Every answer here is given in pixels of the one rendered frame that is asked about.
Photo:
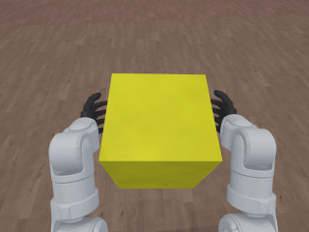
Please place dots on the robot right hand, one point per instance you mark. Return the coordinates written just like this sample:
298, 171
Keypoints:
226, 108

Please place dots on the left robot forearm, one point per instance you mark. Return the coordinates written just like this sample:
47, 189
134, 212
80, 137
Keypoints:
71, 162

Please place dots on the robot left upper arm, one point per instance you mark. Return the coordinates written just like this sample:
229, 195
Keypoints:
87, 224

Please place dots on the robot left hand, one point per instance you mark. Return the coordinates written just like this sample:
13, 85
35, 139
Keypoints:
89, 110

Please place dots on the right robot forearm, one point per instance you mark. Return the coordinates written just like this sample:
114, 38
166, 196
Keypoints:
252, 164

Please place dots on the carton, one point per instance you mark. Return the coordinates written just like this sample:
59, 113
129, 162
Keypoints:
159, 131

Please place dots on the robot right upper arm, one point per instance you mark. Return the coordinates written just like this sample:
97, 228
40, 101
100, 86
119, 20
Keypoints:
240, 222

